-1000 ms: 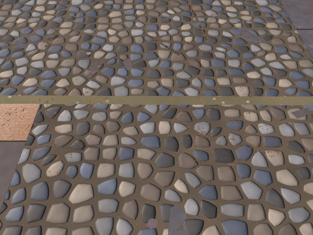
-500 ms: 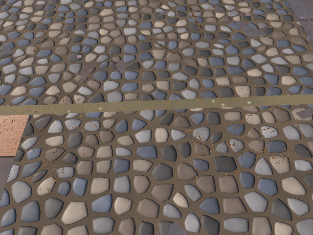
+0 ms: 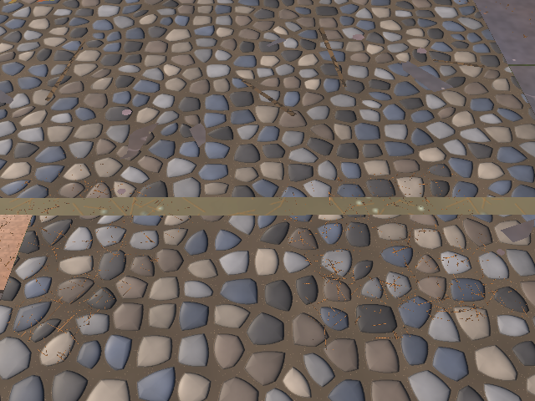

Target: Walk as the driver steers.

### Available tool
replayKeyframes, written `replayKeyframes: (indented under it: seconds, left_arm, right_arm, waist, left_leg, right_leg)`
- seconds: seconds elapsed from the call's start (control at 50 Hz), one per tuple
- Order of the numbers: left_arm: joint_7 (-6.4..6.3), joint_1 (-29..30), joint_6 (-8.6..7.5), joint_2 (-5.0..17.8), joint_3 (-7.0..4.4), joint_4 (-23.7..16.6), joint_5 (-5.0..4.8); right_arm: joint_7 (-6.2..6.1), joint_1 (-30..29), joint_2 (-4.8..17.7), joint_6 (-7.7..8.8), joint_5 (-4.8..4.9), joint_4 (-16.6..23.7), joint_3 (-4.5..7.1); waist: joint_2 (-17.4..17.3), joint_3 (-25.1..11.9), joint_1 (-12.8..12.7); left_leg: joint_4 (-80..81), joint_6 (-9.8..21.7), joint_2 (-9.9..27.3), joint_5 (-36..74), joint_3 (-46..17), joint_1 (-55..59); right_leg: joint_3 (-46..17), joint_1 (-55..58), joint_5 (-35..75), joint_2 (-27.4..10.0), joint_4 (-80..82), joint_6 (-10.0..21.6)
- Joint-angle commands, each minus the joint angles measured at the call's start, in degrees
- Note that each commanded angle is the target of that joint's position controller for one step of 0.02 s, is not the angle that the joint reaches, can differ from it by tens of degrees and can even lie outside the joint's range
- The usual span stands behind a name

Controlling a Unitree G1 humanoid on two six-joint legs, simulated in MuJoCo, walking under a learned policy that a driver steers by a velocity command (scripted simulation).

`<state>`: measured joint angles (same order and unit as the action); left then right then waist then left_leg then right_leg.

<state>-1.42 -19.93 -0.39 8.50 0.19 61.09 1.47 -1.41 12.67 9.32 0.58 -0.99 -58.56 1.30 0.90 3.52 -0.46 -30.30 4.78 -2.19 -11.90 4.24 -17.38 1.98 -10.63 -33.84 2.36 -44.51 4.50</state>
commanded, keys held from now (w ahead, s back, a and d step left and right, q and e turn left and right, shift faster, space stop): w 1.00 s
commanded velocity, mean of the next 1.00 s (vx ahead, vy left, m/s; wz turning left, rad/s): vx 0.42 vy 0.00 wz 0.00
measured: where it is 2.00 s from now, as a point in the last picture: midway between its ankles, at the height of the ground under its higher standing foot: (267, 251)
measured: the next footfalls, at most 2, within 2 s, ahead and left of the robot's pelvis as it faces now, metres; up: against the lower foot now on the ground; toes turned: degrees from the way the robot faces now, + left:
right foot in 0.20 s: +0.05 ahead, -0.11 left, +0.00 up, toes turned -1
left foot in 0.70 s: +0.37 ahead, +0.09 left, +0.00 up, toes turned +5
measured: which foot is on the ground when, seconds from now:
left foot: down 0.00-0.20, up 0.22-0.68, down 0.70-1.00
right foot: up 0.00-0.18, down 0.20-0.70, up 0.72-1.00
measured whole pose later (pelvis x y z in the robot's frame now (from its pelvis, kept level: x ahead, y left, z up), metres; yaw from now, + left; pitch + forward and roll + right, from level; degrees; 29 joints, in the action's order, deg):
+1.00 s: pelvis +0.37 +0.04 +0.01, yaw +1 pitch +0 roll +1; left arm 1.7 -9.0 -2.6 11.4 -3.1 54.8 2.0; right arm -0.1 25.3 9.5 5.6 -0.7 -61.8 1.8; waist 1.8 2.1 1.2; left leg -14.3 6.1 -5.3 -12.2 5.9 -2.5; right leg 1.2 -36.7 -7.1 -6.0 -55.2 2.8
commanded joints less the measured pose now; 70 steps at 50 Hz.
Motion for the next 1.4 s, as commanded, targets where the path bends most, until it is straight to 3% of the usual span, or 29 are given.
replayKeyframes:
  seconds: [0.02,0.08,0.14,0.18,0.2,0.22,0.24,0.26,0.3,0.42,0.6,0.64,0.68,0.7,0.72,0.74,0.76,0.78,0.84,0.94,1.12,1.18,1.22,1.24,1.26,1.28,1.3,1.34,1.4]
  left_arm:
    - [1.47,-1.88,-0.14,3.79,-1.32,-2.44,0.82]
    - [1.46,-5.86,-1.08,1.97,-1.38,-0.56,0.48]
    - [1.28,-9.82,-1.27,1.19,-1.57,0.93,0.37]
    - [0.97,-16.05,-1.3,1.81,-1.77,3.19,0.61]
    - [0.42,-19.76,-1.84,4.5,-2.16,3.57,1.12]
    - [0.04,-17.49,-2.07,10.52,-3.51,2.36,0.32]
    - [-0.29,-11.91,-1.93,9.83,-3.58,1.17,0.18]
    - [-0.13,-7.62,-2.45,9.16,-3.38,-0.36,-0.2]
    - [0.2,-7.31,-3.74,7.96,-3.27,-0.84,-0.58]
    - [0.37,-15.6,-5.41,5.36,-2.6,1.65,-0.39]
    - [0.09,-17.47,-5.89,6.98,-2.67,2.72,0.21]
    - [0.06,-14.91,-5.83,8.12,-2.93,2.6,0.1]
    - [0.21,-12.7,-5.66,9.38,-3.22,2.47,-0.47]
    - [0.41,-11.79,-5.66,8.5,-2.89,1.2,-0.82]
    - [1.09,-17.23,-5.55,1.37,-1.68,-0.26,-2.53]
    - [1.14,-14.36,-5.55,6.68,-3.25,0.09,-1.38]
    - [1.26,-8.83,-5.48,7.02,-3.6,-1.92,-1.02]
    - [1.46,-5.26,-5.78,6.26,-3.42,-2.71,-0.64]
    - [2.3,-5.57,-3.87,3.49,-3.5,-2.57,0.79]
    - [3.16,4.33,-2.17,3.85,-3.56,-6.32,0.89]
    - [3.33,23.37,-2.65,4.14,-2.37,-12.54,-0.43]
    - [2.9,21.73,-3.33,5.25,-2.87,-12.69,-0.37]
    - [2.04,10.59,-3.99,6.97,-4.0,-9.14,-0.29]
    - [1.48,0.82,-4.53,8.94,-4.98,-6.05,0.5]
    - [0.82,-8.41,-4.75,14.59,-6.53,-4.6,2.06]
    - [1.51,-8.23,-3.85,16.23,-7.15,-4.59,0.95]
    - [1.97,-2.11,-3.47,13.96,-6.59,-5.31,-0.71]
    - [2.16,5.44,-4.28,7.36,-4.78,-6.1,-0.67]
    - [1.31,3.11,-5.81,4.64,-3.6,-3.81,-0.45]
  right_arm:
    - [0.09,5.12,9.45,-0.73,0.2,-0.18,2.37]
    - [0.44,0.77,8.58,0.18,0.53,0.65,2.53]
    - [0.37,0.33,9.7,-0.17,1.2,0.31,3.21]
    - [0.44,-2.99,8.81,-0.54,1.09,1.75,3.36]
    - [0.79,-4.92,4.88,-0.34,1.03,3.49,2.35]
    - [1.23,-6.12,2.15,-0.15,0.96,5.59,1.58]
    - [1.83,-6.52,5.69,0.19,-0.99,5.98,2.12]
    - [2.67,-4.52,6.15,0.64,-0.79,5.39,2.34]
    - [3.44,-2.26,6.74,1.17,-1.07,3.46,2.73]
    - [3.38,-9.53,4.5,1.1,-0.94,5.87,2.22]
    - [3.51,-20.79,4.39,2.33,-0.26,11.69,1.11]
    - [2.98,-16.26,5.17,2.73,-0.14,10.99,1.51]
    - [1.87,0.42,7.67,3.6,-0.03,5.63,3.1]
    - [1.22,10.6,11.27,4.18,-1.37,3.41,4.32]
    - [1.27,15.83,17.09,4.12,-2.53,2.79,5.51]
    - [1.81,13.19,15.46,3.36,-0.45,2.65,5.37]
    - [1.94,6.12,12.42,3.47,0.04,3.59,4.43]
    - [2.23,2.39,8.56,4.07,0.16,4.21,3.45]
    - [1.68,3.51,3.68,5.3,0.01,2.04,1.69]
    - [1.2,10.76,6.01,6.0,0.33,-0.38,1.42]
    - [0.46,19.98,6.6,5.69,-0.08,-2.94,0.7]
    - [-0.01,18.66,7.61,5.47,-0.6,-3.2,0.97]
    - [-0.02,17.15,8.79,5.19,-0.64,-3.21,1.31]
    - [0.11,16.1,8.65,5.12,-0.18,-2.71,1.21]
    - [0.62,16.95,5.38,5.29,1.21,-0.43,0.33]
    - [1.01,21.48,4.15,5.26,2.46,-0.54,0.76]
    - [0.77,16.51,7.8,4.89,1.01,0.26,1.8]
    - [1.11,10.24,5.45,5.01,0.5,1.79,1.64]
    - [2.02,12.5,2.78,2.54,-1.08,1.03,1.65]
  waist:
    - [-8.32,2.4,0.57]
    - [-5.67,-0.04,-2.56]
    - [-6.47,-0.24,-4.38]
    - [-2.43,2.77,-6.89]
    - [8.69,2.11,-7.86]
    - [16.88,6.03,-5.99]
    - [8.89,9.8,-2.65]
    - [6.42,8.9,0.2]
    - [2.93,5.47,1.05]
    - [4.23,4.16,-1.85]
    - [6.73,5.09,-4.21]
    - [6.8,3.2,-1.22]
    - [4.16,-5.67,5.91]
    - [1.34,-11.83,9.79]
    - [-12.73,-20.01,7.22]
    - [-7.86,-18.83,7.0]
    - [-5.68,-9.15,3.9]
    - [-2.46,-4.74,2.8]
    - [-3.71,-1.97,-1.34]
    - [-3.95,1.36,-1.22]
    - [-4.61,3.73,3.38]
    - [-4.92,2.52,1.32]
    - [-5.04,-3.17,-3.36]
    - [-4.03,-8.03,-7.38]
    - [3.08,-15.77,-9.17]
    - [11.76,-21.48,-6.35]
    - [3.17,-14.18,-4.39]
    - [-1.37,-2.65,-1.04]
    - [0.66,-0.89,2.29]
  left_leg:
    - [25.56,9.58,18.09,-28.33,-26.66,0.18]
    - [24.66,6.61,13.81,-17.92,-16.69,-5.02]
    - [20.94,5.45,11.8,-25.37,-13.01,-10.19]
    - [11.71,3.38,8.95,-30.86,-10.38,-19.02]
    - [-4.14,1.31,4.18,-27.74,-4.79,-25.43]
    - [-16.43,-0.55,-1.1,-15.97,-0.19,-30.28]
    - [-21.05,-0.28,2.96,-9.16,-5.23,-27.45]
    - [-21.63,-0.78,3.7,-5.02,-5.84,-25.02]
    - [-23.31,-1.92,3.72,-0.8,-3.93,-23.11]
    - [-22.31,-3.68,5.14,5.25,-1.68,-29.07]
    - [-5.72,-1.06,3.49,3.53,2.46,-21.18]
    - [-2.24,1.19,1.09,1.44,3.64,-11.28]
    - [2.39,3.69,-1.85,4.53,4.37,9.87]
    - [3.02,5.95,7.37,-2.25,-5.64,25.09]
    - [8.84,12.73,25.83,-10.64,-35.13,40.1]
    - [16.16,13.5,25.47,-13.31,-44.63,34.86]
    - [16.65,11.73,23.53,-12.67,-34.57,26.56]
    - [18.41,10.49,20.99,-5.14,-27.64,18.42]
    - [20.54,7.35,15.27,8.0,-15.99,8.74]
    - [22.55,7.16,13.11,17.95,-9.8,9.64]
    - [20.78,5.67,13.45,30.44,-6.21,20.5]
    - [14.78,5.49,14.73,43.7,-5.1,24.52]
    - [1.59,4.35,13.74,54.06,-3.76,24.01]
    - [-9.98,3.39,11.94,46.79,-2.46,16.84]
    - [-29.26,1.67,7.48,24.38,0.35,1.18]
    - [-47.98,0.29,-2.96,-17.52,-1.08,-13.68]
    - [-49.79,1.13,1.22,-13.49,-6.79,-18.69]
    - [-43.37,1.14,5.42,-6.39,-7.07,-17.32]
    - [-37.68,0.01,6.57,-4.01,-7.13,-10.86]
  right_leg:
    - [-1.57,-10.6,1.0,-2.24,-7.62,0.34]
    - [1.11,-1.33,5.41,-1.23,0.2,0.06]
    - [4.36,7.49,12.42,0.39,12.75,0.51]
    - [2.4,13.99,9.59,0.01,21.23,1.52]
    - [-13.39,16.63,-3.78,-11.14,31.06,3.11]
    - [-34.29,9.78,-18.98,-23.57,43.26,6.8]
    - [-35.65,1.3,-20.62,-24.3,45.34,8.07]
    - [-32.02,-0.43,-15.02,-22.0,45.09,7.5]
    - [-22.55,3.74,-1.05,-17.26,43.78,5.56]
    - [-14.12,11.83,15.75,-14.8,41.25,6.2]
    - [-7.73,16.0,44.59,-15.36,34.46,6.78]
    - [-5.56,14.55,58.79,-15.4,28.86,5.4]
    - [-2.15,10.66,69.01,-12.67,11.0,3.31]
    - [-0.92,-1.09,52.73,-10.42,-3.91,2.35]
    - [1.85,-20.52,10.28,-0.79,-26.12,-0.21]
    - [-5.54,-25.13,7.33,-0.43,-33.09,0.93]
    - [-5.21,-27.92,13.22,-4.05,-33.24,1.42]
    - [-4.76,-26.04,17.5,-5.93,-30.12,1.42]
    - [-4.06,-19.12,19.27,-7.96,-23.62,0.37]
    - [-0.8,-26.41,25.51,-8.61,-15.31,-1.56]
    - [3.43,-25.64,33.23,-4.92,8.4,-0.73]
    - [4.2,-20.4,26.96,-2.6,11.95,1.84]
    - [5.4,-7.03,24.63,0.94,15.65,4.15]
    - [2.84,6.58,26.85,-1.24,17.92,5.99]
    - [-14.93,23.2,21.4,-16.01,18.75,10.46]
    - [-40.97,30.38,20.61,-27.69,27.04,17.83]
    - [-35.81,23.78,17.92,-24.71,28.82,16.16]
    - [-21.8,8.33,23.08,-20.28,33.02,11.62]
    - [-11.24,0.06,30.08,-16.04,35.62,7.26]
Keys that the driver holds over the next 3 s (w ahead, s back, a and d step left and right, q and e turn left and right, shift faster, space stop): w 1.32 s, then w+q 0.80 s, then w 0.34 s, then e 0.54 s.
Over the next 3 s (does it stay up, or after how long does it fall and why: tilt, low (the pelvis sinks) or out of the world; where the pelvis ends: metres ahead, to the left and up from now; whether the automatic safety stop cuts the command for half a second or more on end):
stays up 1.28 0.25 0.01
